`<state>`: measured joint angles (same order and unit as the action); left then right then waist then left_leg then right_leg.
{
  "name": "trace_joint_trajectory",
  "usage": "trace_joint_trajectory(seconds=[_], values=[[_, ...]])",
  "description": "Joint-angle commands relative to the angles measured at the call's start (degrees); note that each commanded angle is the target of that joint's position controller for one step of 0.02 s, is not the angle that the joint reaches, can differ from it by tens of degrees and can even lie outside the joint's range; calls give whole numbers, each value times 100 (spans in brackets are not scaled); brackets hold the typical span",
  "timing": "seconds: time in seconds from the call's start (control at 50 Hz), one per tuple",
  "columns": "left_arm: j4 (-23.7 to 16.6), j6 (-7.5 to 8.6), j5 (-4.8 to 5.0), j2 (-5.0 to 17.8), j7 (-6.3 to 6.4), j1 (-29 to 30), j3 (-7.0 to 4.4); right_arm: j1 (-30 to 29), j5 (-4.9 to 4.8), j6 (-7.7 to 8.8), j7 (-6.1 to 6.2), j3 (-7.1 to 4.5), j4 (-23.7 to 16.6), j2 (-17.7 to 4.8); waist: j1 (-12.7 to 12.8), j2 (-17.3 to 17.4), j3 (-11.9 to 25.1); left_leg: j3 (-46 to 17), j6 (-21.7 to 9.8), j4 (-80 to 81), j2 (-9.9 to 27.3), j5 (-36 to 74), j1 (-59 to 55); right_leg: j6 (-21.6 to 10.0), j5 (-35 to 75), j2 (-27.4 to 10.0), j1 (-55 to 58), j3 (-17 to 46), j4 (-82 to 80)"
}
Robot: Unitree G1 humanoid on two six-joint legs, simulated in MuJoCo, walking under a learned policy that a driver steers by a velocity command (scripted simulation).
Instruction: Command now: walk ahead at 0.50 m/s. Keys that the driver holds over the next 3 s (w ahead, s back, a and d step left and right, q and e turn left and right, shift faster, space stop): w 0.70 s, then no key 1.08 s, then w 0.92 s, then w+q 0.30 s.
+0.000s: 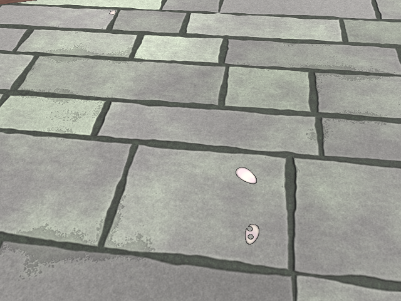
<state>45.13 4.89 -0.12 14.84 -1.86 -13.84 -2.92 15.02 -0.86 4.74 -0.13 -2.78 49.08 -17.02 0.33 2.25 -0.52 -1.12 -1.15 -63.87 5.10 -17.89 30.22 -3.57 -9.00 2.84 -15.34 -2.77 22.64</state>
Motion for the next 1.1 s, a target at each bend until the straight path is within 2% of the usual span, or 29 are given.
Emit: trace_joint_trajectory(seconds=[0.02, 0.08, 0.16, 0.26, 0.3, 0.32, 0.34, 0.36, 0.38, 0.4, 0.42, 0.44, 0.46, 0.48, 0.52, 0.6, 0.7, 0.76, 0.82, 0.84, 0.86, 0.88, 0.9, 0.92, 0.94, 0.96, 0.98, 1.04, 1.1], values=[[-239, 169, 0, 721, 9, 89, -180, 229, 53, -63, 39, -102, -297, -297, -193, -622, 105, -239, 95, 312, 364, 602, 670, -1112, 932, -1549, 405, 1448, -1464], [-58, 145, 18, 816, 93, -180, -206, -365, 96, -46, 27, -93, -487, -251, -58, -480, -47, -216, 167, 1291, 356, 1550, 985, -1022, 1283, -1444, 572, 1069, -1545], [159, 89, 77, 934, 163, -578, -216, -1196, 52, 28, -64, -18, -712, -100, 254, -475, -215, 19, 120, 2628, 113, 2505, 694, -818, 1103, -1293, 721, 697, -1582], [473, -56, 120, 1012, 198, -1045, -238, -1901, -8, 95, -223, 2, -1062, -179, 437, -514, -385, 28, -64, 3321, -52, 2000, 948, -756, 1303, -1688, 1735, 837, -1151], [524, -117, 127, 1073, 225, -1010, -262, -1797, -7, 123, -271, -25, -1091, -283, 299, -622, -274, 96, -206, 3494, -160, 1563, 645, -649, 1866, -1789, 2013, 868, -849], [521, -141, 125, 1128, 235, -926, -274, -1542, 1, 133, -270, -71, -1042, -388, 129, -711, -98, 227, -297, 3551, -309, 1364, 169, -581, 2660, -1749, 2056, 817, -534], [508, -173, 123, 1132, 245, -808, -265, -937, 17, 138, -246, -166, -875, -542, -227, -714, 279, 417, -436, 3705, -508, 1419, -737, -467, 3584, -1558, 1968, 634, 160], [449, -181, 79, 991, 260, -781, -200, 24, 47, 133, -191, -306, -606, -852, -626, -592, 947, 243, -661, 3541, -324, 1689, -2260, -288, 3502, -1258, 1345, 403, 1314], [268, -95, 8, 493, 234, -1229, -32, 869, 176, 112, -135, -443, -489, -1419, -661, 378, 1946, -1822, -1407, 3407, 1157, 1616, -4679, 73, 1511, -616, -734, 97, 3516], [385, 34, 42, 237, 188, -1459, 65, 1086, 58, 59, -145, -406, -373, -1250, -629, 1344, 2561, -3950, -1978, 4294, 1865, 780, -5557, 248, -2270, 75, -2117, 570, 4892], [295, 136, 188, 881, 147, -997, -105, 827, 10, 37, -138, -276, -419, -878, -714, 825, 1856, -3551, -1684, 4517, 1665, 150, -5075, 159, -2255, -300, -2761, 1000, 5398], [132, 182, 274, 943, 134, -477, -120, 428, 28, 20, -112, -225, -498, -714, -611, 518, 1114, -2724, -1455, 4639, 1449, 233, -4239, 101, -1786, -591, -2927, 812, 5308], [79, 175, 213, 859, 158, -227, -115, 54, 70, 25, -123, -182, -529, -586, -420, 117, 583, -2144, -1341, 4868, 1205, 627, -3340, 118, -1326, -829, -2763, 668, 4891], [93, 117, 128, 826, 188, -204, -156, -186, 119, 55, -138, -133, -565, -411, -222, 133, 343, -1758, -1250, 5063, 1005, 998, -2726, 137, -1036, -1009, -2433, 691, 4513], [182, -27, 95, 571, 205, -468, -132, -315, 134, 108, -168, -135, -539, -383, 26, 243, 242, -1371, -1278, 5404, 847, 1335, -2090, 204, -783, -1106, -1917, 679, 4215], [0, -111, 25, 467, 237, 43, -117, -86, 103, 156, -98, -211, -342, -620, 20, 91, -19, -793, -1332, 5718, 775, 1882, -1960, 392, 143, -1181, -2303, 623, 3216], [-229, -23, 55, 303, 136, 1018, -40, 330, 25, 82, -5, -236, -122, -750, -313, 80, -204, -220, -1055, 5750, 533, 1820, -2139, 399, 1450, -917, -2029, 364, 1501], [-381, 35, 34, 306, 51, 1408, -25, 585, 27, -27, 31, -228, 67, -751, -430, 107, -269, -130, -950, 5293, 611, 2749, -2537, 335, 1517, -691, -1832, 293, 927], [-365, 83, -5, 533, -22, 1172, -100, 463, 7, -131, 78, -252, 136, -821, -188, 314, 41, -224, -697, 4581, 737, 3481, -2979, 112, 1165, -528, -1326, 360, 582], [-224, 95, -41, 641, -13, 751, -155, 293, -13, -155, 96, -255, 115, -839, 73, 309, 258, -162, -563, 4127, 615, 3872, -2989, 9, 1302, -401, -751, 264, 349], [-19, 113, -94, 881, 22, 166, -250, 344, 12, -163, 102, -216, 109, -724, 296, 133, 638, -13, -366, 3347, 286, 3917, -2838, -130, 2123, -412, 169, 212, 164], [65, 110, -208, 1319, 69, -415, -328, 625, 174, -132, 102, -97, -5, -416, 310, -618, 1478, 201, -76, 1931, -119, 2219, -1850, -514, 4579, -1410, 1853, 1100, 751], [122, 22, -183, 1309, 85, -530, -285, 1559, 178, -98, 44, 99, 191, 151, 52, -1838, 2302, 102, 298, 66, -794, -1896, -256, -1582, 5462, -2717, 3463, 2709, 812], [143, -59, -35, 973, 51, -684, -217, 1504, 38, -103, 27, -21, 333, -354, 282, -1362, 2612, -576, 319, -513, -695, -2341, -68, -1616, 4284, -2587, 3202, 3038, 480], [97, -92, 17, 887, 53, -275, -181, 919, -84, -145, 43, -106, 179, -633, 273, -1040, 1822, -465, 311, -671, -483, -2083, 332, -1380, 3439, -2337, 2522, 2533, 217], [35, -108, -6, 713, 76, 206, -115, 519, -60, -222, 105, -105, 99, -577, 160, -678, 1278, -321, 343, -434, -260, -1687, 377, -1174, 2810, -2085, 1769, 2165, -11], [1, -113, -48, 552, 91, 578, -54, 345, 16, -321, 167, -126, 77, -524, 13, -586, 922, -322, 378, -89, -75, -1362, 145, -1079, 2363, -1953, 1004, 1905, -245], [78, -124, -197, 505, 111, 1054, -51, 577, 75, -531, 271, -86, 179, -206, -337, -986, 701, -136, 415, 1146, -40, -873, -1097, -941, 1822, -1543, -329, 1224, -694], [217, -152, -149, 580, 162, 1029, -73, 473, 107, -588, 292, -62, 237, -159, -282, -963, 863, -30, 366, 2140, -101, -135, -1671, -943, 1116, -1497, -408, 1067, -810]])
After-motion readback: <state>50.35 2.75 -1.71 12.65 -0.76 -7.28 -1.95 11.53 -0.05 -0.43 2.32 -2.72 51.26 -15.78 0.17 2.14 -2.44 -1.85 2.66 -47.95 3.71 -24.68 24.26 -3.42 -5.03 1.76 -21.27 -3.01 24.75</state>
